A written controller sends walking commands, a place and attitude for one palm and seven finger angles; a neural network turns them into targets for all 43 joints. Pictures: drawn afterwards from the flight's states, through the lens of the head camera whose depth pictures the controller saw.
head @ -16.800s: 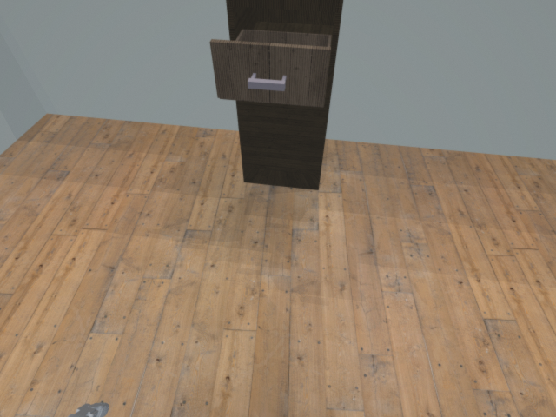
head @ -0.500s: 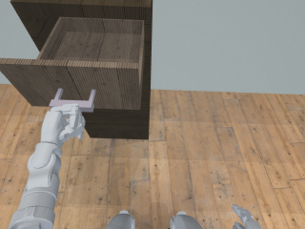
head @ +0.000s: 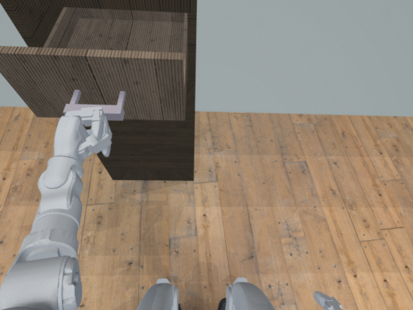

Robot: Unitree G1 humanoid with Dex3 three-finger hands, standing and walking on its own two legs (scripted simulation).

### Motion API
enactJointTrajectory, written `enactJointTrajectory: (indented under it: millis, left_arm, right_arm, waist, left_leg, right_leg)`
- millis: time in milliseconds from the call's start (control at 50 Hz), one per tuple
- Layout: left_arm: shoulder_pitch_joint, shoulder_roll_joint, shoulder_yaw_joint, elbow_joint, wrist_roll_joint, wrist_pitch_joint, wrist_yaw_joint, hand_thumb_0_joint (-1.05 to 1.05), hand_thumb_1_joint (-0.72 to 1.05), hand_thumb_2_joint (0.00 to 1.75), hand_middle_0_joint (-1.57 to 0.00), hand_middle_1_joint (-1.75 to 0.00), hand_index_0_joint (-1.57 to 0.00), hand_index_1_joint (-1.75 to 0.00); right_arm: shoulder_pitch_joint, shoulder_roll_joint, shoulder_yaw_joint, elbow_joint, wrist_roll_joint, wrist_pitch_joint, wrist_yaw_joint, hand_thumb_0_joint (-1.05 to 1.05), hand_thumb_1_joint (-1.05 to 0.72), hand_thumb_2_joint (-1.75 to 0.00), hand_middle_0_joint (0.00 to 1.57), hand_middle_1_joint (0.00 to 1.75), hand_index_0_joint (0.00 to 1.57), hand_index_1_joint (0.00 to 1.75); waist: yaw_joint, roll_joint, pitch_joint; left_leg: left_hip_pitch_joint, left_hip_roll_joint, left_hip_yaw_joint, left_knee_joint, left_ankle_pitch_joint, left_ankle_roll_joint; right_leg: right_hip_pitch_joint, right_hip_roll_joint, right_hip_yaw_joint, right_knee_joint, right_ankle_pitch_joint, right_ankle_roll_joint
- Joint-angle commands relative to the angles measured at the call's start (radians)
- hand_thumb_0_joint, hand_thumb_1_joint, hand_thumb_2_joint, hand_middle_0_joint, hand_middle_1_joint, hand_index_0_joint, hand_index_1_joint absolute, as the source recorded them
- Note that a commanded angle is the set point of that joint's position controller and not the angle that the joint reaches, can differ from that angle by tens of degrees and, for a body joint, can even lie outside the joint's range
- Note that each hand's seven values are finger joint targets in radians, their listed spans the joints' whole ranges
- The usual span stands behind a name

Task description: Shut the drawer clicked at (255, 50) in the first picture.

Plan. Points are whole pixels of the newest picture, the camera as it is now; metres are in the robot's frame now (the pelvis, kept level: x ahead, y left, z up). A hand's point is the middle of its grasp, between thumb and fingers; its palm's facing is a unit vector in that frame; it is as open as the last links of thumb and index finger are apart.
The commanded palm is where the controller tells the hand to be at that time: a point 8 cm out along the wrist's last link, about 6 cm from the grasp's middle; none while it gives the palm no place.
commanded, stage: push the drawer shut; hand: left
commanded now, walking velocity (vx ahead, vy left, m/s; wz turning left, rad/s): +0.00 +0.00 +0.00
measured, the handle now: (97, 104) +0.51 +0.22 +0.06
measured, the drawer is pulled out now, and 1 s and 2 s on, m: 0.15 0.02 0.00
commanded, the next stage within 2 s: pull the fist back off the drawer in 1.52 s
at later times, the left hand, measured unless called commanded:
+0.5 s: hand (112, 114) +0.48 +0.19 +0.05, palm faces -0.01 -1.00 -0.02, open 3.2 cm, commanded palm +0.47 +0.23 +0.06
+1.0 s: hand (118, 89) +0.55 +0.19 +0.06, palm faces +0.00 -1.00 -0.03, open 3.3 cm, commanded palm +0.55 +0.23 +0.06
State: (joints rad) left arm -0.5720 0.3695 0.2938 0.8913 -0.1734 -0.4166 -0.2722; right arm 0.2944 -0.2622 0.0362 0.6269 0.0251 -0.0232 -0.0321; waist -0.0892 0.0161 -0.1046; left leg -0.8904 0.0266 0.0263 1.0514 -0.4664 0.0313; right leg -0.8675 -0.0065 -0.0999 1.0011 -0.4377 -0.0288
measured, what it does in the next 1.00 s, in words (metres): stands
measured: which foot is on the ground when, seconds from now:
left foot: down 0.00-1.00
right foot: down 0.00-1.00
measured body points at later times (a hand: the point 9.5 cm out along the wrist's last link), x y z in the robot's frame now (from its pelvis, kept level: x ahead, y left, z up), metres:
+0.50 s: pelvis +0.00 +0.01 -0.01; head +0.12 +0.02 +0.43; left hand +0.48 +0.24 +0.06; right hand +0.03 -0.26 -0.12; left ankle +0.02 +0.10 -0.67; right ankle +0.02 -0.11 -0.67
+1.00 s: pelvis +0.00 +0.01 -0.02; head +0.16 +0.03 +0.40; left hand +0.55 +0.24 +0.06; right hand -0.02 -0.26 -0.12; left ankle +0.02 +0.10 -0.67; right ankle +0.02 -0.11 -0.67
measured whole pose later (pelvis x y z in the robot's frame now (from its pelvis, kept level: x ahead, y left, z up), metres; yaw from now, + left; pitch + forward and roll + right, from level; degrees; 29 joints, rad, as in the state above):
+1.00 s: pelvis +0.00 +0.01 -0.02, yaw -2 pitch +25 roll -4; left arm -1.03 0.60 0.42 1.26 -0.04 -0.39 -0.23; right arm 0.38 -0.28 0.06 0.63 -0.03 0.06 0.00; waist -0.23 0.04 -0.10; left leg -1.09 0.05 0.01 1.14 -0.49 0.04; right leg -1.05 0.02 -0.11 1.04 -0.44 -0.02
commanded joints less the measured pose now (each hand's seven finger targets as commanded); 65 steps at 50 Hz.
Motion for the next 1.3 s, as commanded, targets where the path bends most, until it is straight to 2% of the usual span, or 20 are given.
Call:
enactJointTrajectory:
  millis: [0, 80, 120, 140, 200, 280, 340, 460, 540, 600, 680, 740, 800, 840, 900, 1000, 1080, 1120, 1220, 1280]
  left_arm:
    - [-0.453, 0.257, 0.086, -0.172, -0.015, -0.079, 0.022, 0.00, 0.90, 0.90, -1.40, -1.60, -1.40, -1.60]
    - [-0.502, 0.268, 0.083, -0.134, -0.010, -0.088, 0.015, 0.00, 0.90, 0.90, -1.40, -1.60, -1.40, -1.60]
    - [-0.486, 0.286, 0.102, -0.125, -0.004, -0.091, 0.016, 0.00, 0.90, 0.90, -1.40, -1.60, -1.40, -1.60]
    - [-0.508, 0.266, 0.085, -0.128, -0.005, -0.091, 0.015, 0.00, 0.90, 0.90, -1.40, -1.60, -1.40, -1.60]
    - [-0.519, 0.311, 0.119, -0.100, 0.001, -0.091, 0.014, 0.00, 0.90, 0.90, -1.40, -1.60, -1.40, -1.60]
    - [-0.592, 0.316, 0.111, -0.067, 0.010, -0.093, 0.017, 0.00, 0.90, 0.90, -1.40, -1.60, -1.40, -1.60]
    - [-0.621, 0.302, 0.100, -0.058, 0.020, -0.096, 0.026, 0.00, 0.90, 0.90, -1.40, -1.60, -1.40, -1.60]
    - [-0.690, 0.290, 0.082, -0.029, 0.042, -0.103, 0.050, 0.00, 0.90, 0.90, -1.40, -1.60, -1.40, -1.60]
    - [-0.770, 0.332, 0.091, 0.031, 0.062, -0.093, 0.062, 0.00, 0.90, 0.90, -1.40, -1.60, -1.40, -1.60]
    - [-0.812, 0.390, 0.124, 0.038, 0.076, -0.094, 0.063, 0.00, 0.90, 0.90, -1.40, -1.60, -1.40, -1.60]
    - [-0.829, 0.360, 0.102, 0.043, 0.074, -0.092, 0.053, 0.00, 0.90, 0.90, -1.40, -1.60, -1.40, -1.60]
    - [-0.866, 0.392, 0.108, 0.112, 0.084, -0.071, 0.055, 0.00, 0.90, 0.90, -1.40, -1.60, -1.40, -1.60]
    - [-0.900, 0.470, 0.156, 0.123, 0.098, -0.063, 0.063, 0.00, 0.90, 0.90, -1.40, -1.60, -1.40, -1.60]
    - [-0.938, 0.456, 0.133, 0.131, 0.102, -0.055, 0.058, 0.00, 0.90, 0.90, -1.40, -1.60, -1.40, -1.60]
    - [-0.946, 0.477, 0.147, 0.115, 0.111, -0.057, 0.056, 0.00, 0.90, 0.90, -1.40, -1.60, -1.40, -1.60]
    - [-0.989, 0.519, 0.156, 0.185, 0.125, -0.024, 0.060, 0.00, 0.90, 0.90, -1.40, -1.60, -1.40, -1.60]
    - [-1.025, 0.591, 0.196, 0.145, 0.140, -0.019, 0.057, 0.00, 0.90, 0.90, -1.40, -1.60, -1.40, -1.60]
    - [-1.010, 0.561, 0.181, 0.157, 0.139, -0.013, 0.053, 0.00, 0.90, 0.90, -1.40, -1.60, -1.40, -1.60]
    - [-1.099, 0.590, 0.181, 0.171, 0.148, -0.001, 0.057, 0.00, 0.90, 0.90, -1.40, -1.60, -1.40, -1.60]
    - [-1.161, 0.582, 0.169, 0.162, 0.151, -0.002, 0.064, 0.00, 0.90, 0.90, -1.40, -1.60, -1.40, -1.60]
  right_arm:
    - [0.105, -0.165, -0.066, -0.077, -0.008, -0.021, -0.005, 0.00, -0.90, -0.90, 0.20, 0.30, 0.20, 0.30]
    - [0.119, -0.166, -0.065, -0.071, -0.010, -0.008, -0.002, 0.00, -0.90, -0.90, 0.20, 0.30, 0.20, 0.30]
    - [0.127, -0.169, -0.067, -0.074, -0.012, 0.000, 0.002, 0.00, -0.90, -0.90, 0.20, 0.30, 0.20, 0.30]
    - [0.129, -0.167, -0.067, -0.074, -0.013, 0.003, 0.004, 0.00, -0.90, -0.90, 0.20, 0.30, 0.20, 0.30]
    - [0.149, -0.172, -0.067, -0.070, -0.015, 0.015, 0.005, 0.00, -0.90, -0.90, 0.20, 0.30, 0.20, 0.30]
    - [0.160, -0.175, -0.067, -0.058, -0.018, 0.025, 0.006, 0.00, -0.90, -0.90, 0.20, 0.30, 0.20, 0.30]
    - [0.171, -0.175, -0.068, -0.054, -0.022, 0.030, 0.009, 0.00, -0.90, -0.90, 0.20, 0.30, 0.20, 0.30]
    - [0.194, -0.180, -0.071, -0.037, -0.032, 0.041, 0.016, 0.00, -0.90, -0.90, 0.20, 0.30, 0.20, 0.30]
    - [0.203, -0.187, -0.062, -0.030, -0.034, 0.048, 0.015, 0.00, -0.90, -0.90, 0.20, 0.30, 0.20, 0.30]
    - [0.219, -0.193, -0.060, -0.029, -0.040, 0.052, 0.012, 0.00, -0.90, -0.90, 0.20, 0.30, 0.20, 0.30]
    - [0.229, -0.188, -0.059, -0.033, -0.045, 0.057, 0.018, 0.00, -0.90, -0.90, 0.20, 0.30, 0.20, 0.30]
    - [0.237, -0.195, -0.052, -0.027, -0.044, 0.064, 0.017, 0.00, -0.90, -0.90, 0.20, 0.30, 0.20, 0.30]
    - [0.258, -0.206, -0.049, -0.029, -0.048, 0.066, 0.013, 0.00, -0.90, -0.90, 0.20, 0.30, 0.20, 0.30]
    - [0.260, -0.202, -0.045, -0.028, -0.051, 0.066, 0.014, 0.00, -0.90, -0.90, 0.20, 0.30, 0.20, 0.30]
    - [0.280, -0.205, -0.047, -0.028, -0.056, 0.070, 0.017, 0.00, -0.90, -0.90, 0.20, 0.30, 0.20, 0.30]
    - [0.306, -0.215, -0.039, -0.020, -0.060, 0.080, 0.020, 0.00, -0.90, -0.90, 0.20, 0.30, 0.20, 0.30]
    - [0.332, -0.216, -0.039, -0.023, -0.067, 0.085, 0.023, 0.00, -0.90, -0.90, 0.20, 0.30, 0.20, 0.30]
    - [0.335, -0.212, -0.039, -0.023, -0.069, 0.090, 0.028, 0.00, -0.90, -0.90, 0.20, 0.30, 0.20, 0.30]
    - [0.354, -0.220, -0.035, -0.011, -0.070, 0.095, 0.026, 0.00, -0.90, -0.90, 0.20, 0.30, 0.20, 0.30]
    - [0.366, -0.221, -0.035, 0.002, -0.074, 0.088, 0.027, 0.00, -0.90, -0.90, 0.20, 0.30, 0.20, 0.30]
  waist:
    - [-0.021, 0.057, -0.429]
    - [-0.034, 0.065, -0.408]
    - [-0.022, 0.081, -0.430]
    - [-0.036, 0.079, -0.437]
    - [-0.032, 0.059, -0.436]
    - [-0.057, 0.070, -0.403]
    - [-0.061, 0.118, -0.438]
    - [-0.081, 0.115, -0.466]
    - [-0.112, 0.085, -0.420]
    - [-0.111, 0.125, -0.471]
    - [-0.122, 0.160, -0.503]
    - [-0.142, 0.133, -0.442]
    - [-0.146, 0.124, -0.483]
    - [-0.160, 0.154, -0.477]
    - [-0.156, 0.197, -0.543]
    - [-0.186, 0.159, -0.498]
    - [-0.176, 0.232, -0.578]
    - [-0.174, 0.246, -0.574]
    - [-0.211, 0.219, -0.531]
    - [-0.229, 0.264, -0.529]
  left_leg:
    - [0.251, -0.011, -0.071, -0.138, 0.251, -0.007]
    - [0.235, -0.009, -0.069, -0.132, 0.249, -0.005]
    - [0.248, -0.009, -0.069, -0.133, 0.276, -0.008]
    - [0.258, -0.007, -0.069, -0.130, 0.282, -0.006]
    - [0.239, -0.005, -0.070, -0.126, 0.302, -0.004]
    - [0.232, -0.003, -0.074, -0.117, 0.275, -0.002]
    - [0.285, 0.002, -0.085, -0.116, 0.307, -0.009]
    - [0.314, 0.007, -0.099, -0.103, 0.335, -0.011]
    - [0.238, 0.004, -0.100, -0.097, 0.265, -0.002]
    - [0.258, 0.003, -0.102, -0.083, 0.304, -0.002]
    - [0.291, 0.006, -0.102, -0.065, 0.358, -0.003]
    - [0.221, 0.007, -0.103, -0.064, 0.299, 0.001]
    - [0.198, 0.007, -0.103, -0.053, 0.305, 0.006]
    - [0.194, 0.007, -0.102, -0.045, 0.303, 0.007]
    - [0.245, 0.012, -0.110, -0.035, 0.371, 0.002]
    - [0.174, 0.015, -0.110, -0.023, 0.343, 0.011]
    - [0.215, 0.017, -0.112, -0.012, 0.419, 0.007]
    - [0.240, 0.019, -0.114, -0.009, 0.446, 0.003]
    - [0.203, 0.025, -0.123, -0.004, 0.403, 0.009]
    - [0.235, 0.027, -0.135, -0.003, 0.401, 0.006]
  right_leg:
    - [0.180, 0.024, 0.081, -0.120, 0.206, 0.005]
    - [0.163, 0.029, 0.083, -0.118, 0.207, 0.005]
    - [0.172, 0.029, 0.082, -0.114, 0.227, 0.004]
    - [0.162, 0.031, 0.080, -0.113, 0.230, 0.006]
    - [0.176, 0.035, 0.082, -0.108, 0.251, 0.006]
    - [0.132, 0.038, 0.081, -0.112, 0.222, 0.006]
    - [0.089, 0.038, 0.071, -0.104, 0.219, 0.004]
    - [0.051, 0.042, 0.065, -0.098, 0.218, 0.005]
    - [0.043, 0.043, 0.071, -0.103, 0.178, 0.009]
    - [0.047, 0.043, 0.074, -0.092, 0.205, 0.006]
    - [0.031, 0.047, 0.071, -0.085, 0.240, 0.005]
    - [0.015, 0.047, 0.073, -0.093, 0.198, 0.010]
    - [0.033, 0.047, 0.075, -0.086, 0.207, 0.012]
    - [0.016, 0.046, 0.077, -0.086, 0.205, 0.013]
    - [0.009, 0.048, 0.070, -0.072, 0.243, 0.009]
    - [0.004, 0.053, 0.072, -0.079, 0.231, 0.015]
    - [0.027, 0.055, 0.070, -0.061, 0.294, 0.010]
    - [0.006, 0.056, 0.065, -0.064, 0.300, 0.010]
    - [-0.030, 0.060, 0.061, -0.071, 0.259, 0.014]
    - [-0.077, 0.061, 0.053, -0.072, 0.236, 0.010]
